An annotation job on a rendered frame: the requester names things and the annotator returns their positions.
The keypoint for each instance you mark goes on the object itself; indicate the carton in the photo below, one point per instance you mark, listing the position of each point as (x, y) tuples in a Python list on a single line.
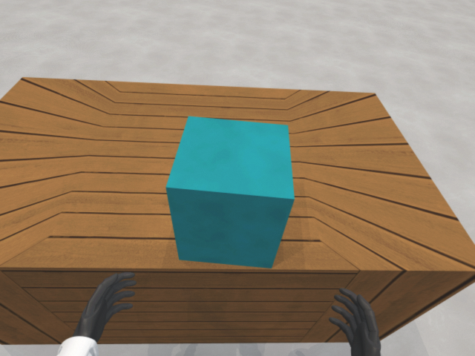
[(230, 191)]

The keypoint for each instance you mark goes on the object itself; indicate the left robot hand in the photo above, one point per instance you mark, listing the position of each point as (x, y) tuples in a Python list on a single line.
[(100, 309)]

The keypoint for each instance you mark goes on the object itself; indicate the pedestal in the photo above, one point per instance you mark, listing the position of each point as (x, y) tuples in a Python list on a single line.
[(84, 166)]

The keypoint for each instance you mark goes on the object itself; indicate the right robot hand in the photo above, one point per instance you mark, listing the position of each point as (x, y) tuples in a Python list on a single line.
[(363, 333)]

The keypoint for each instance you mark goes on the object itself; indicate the robot left forearm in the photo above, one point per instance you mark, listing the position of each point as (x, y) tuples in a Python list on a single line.
[(78, 346)]

